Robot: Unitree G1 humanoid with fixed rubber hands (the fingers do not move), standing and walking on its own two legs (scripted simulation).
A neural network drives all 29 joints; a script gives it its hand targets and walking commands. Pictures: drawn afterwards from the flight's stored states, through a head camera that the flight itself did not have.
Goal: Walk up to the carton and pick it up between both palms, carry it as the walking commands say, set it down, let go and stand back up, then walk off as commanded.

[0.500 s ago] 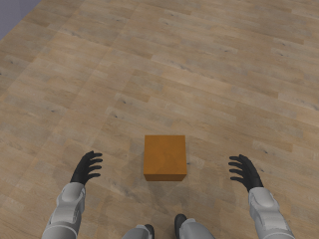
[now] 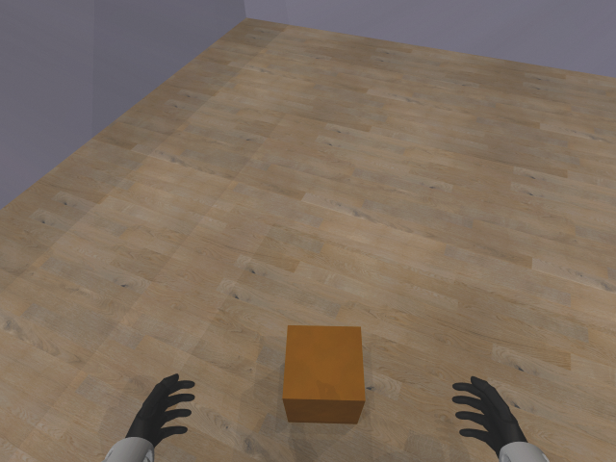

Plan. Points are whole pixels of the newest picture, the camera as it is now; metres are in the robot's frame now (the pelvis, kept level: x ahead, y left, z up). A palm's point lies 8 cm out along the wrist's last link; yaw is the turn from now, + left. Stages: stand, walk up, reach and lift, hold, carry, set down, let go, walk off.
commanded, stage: let go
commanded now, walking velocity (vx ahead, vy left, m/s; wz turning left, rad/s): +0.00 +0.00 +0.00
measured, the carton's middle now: (323, 376) +0.43 -0.01 -0.65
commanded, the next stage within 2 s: stand in 0.18 s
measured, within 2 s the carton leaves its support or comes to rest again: neither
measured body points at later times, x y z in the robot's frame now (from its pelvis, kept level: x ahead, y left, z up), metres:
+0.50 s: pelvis +0.04 +0.00 +0.00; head +0.04 -0.01 +0.45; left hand +0.14 +0.26 -0.11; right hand +0.15 -0.27 -0.11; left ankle -0.03 +0.10 -0.74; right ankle +0.02 -0.10 -0.74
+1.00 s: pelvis +0.06 -0.01 -0.01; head +0.05 -0.01 +0.44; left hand +0.09 +0.26 -0.14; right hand +0.10 -0.27 -0.15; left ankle -0.03 +0.10 -0.74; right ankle +0.02 -0.10 -0.74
